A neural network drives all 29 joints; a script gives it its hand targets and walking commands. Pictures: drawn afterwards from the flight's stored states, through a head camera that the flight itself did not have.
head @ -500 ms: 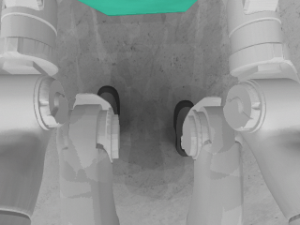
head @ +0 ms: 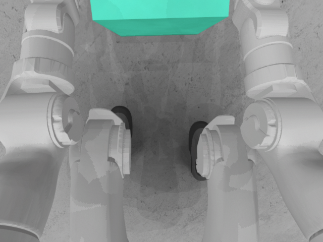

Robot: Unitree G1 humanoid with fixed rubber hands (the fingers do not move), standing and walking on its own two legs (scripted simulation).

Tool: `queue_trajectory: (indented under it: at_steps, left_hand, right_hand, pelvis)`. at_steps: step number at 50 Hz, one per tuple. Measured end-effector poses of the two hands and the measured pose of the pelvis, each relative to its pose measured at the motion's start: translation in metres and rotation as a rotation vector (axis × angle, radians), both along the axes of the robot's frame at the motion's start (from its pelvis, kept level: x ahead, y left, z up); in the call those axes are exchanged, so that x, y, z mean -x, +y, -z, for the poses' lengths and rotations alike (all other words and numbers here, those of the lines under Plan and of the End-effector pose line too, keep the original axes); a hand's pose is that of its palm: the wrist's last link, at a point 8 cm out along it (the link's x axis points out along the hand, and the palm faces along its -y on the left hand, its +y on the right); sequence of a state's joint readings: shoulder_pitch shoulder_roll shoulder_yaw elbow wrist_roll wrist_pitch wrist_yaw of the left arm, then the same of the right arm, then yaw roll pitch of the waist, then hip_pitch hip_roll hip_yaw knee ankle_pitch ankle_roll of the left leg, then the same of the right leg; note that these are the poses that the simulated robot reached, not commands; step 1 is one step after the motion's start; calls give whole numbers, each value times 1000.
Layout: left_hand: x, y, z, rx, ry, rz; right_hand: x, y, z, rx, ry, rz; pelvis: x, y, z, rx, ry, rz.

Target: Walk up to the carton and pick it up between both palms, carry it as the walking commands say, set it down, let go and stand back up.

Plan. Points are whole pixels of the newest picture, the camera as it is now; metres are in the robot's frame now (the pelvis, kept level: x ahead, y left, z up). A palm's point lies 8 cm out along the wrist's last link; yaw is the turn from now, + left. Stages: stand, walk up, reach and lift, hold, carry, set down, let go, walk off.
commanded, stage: set down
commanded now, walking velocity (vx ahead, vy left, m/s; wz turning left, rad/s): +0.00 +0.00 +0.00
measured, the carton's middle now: out of the picture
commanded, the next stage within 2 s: none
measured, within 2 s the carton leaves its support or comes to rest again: neither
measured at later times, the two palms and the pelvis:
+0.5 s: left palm out of the picture +0.53 +0.21 -0.18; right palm out of the picture +0.56 -0.10 -0.18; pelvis +0.00 +0.00 +0.00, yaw +0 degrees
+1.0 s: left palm out of the picture +0.53 +0.25 -0.17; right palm out of the picture +0.56 -0.11 -0.18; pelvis +0.00 +0.01 +0.01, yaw +1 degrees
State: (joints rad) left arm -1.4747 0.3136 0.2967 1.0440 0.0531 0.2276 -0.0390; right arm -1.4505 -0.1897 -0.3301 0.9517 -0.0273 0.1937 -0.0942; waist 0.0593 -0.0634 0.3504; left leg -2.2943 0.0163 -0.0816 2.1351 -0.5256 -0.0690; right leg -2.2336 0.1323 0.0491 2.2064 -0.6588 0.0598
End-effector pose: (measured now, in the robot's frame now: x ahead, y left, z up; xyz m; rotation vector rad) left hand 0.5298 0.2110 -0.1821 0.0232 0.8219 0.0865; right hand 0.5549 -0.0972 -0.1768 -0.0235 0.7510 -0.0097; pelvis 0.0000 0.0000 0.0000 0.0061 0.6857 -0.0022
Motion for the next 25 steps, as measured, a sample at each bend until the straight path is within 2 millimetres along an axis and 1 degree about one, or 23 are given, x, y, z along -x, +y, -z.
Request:
queue_trajectory:
  at_steps: [14, 25]
  left_hand:
    - [1, 0, 1, 3, -2, -7]
    - [2, 0, 2, 10, -12, -22]
  right_hand:
    - [0, 0, 0, 16, -1, -19]
    - [-2, -1, 0, 36, -3, -39]
  pelvis:
    - [0, -3, 2, -1, -9, 3]
    - [1, -1, 1, 2, -15, 3]
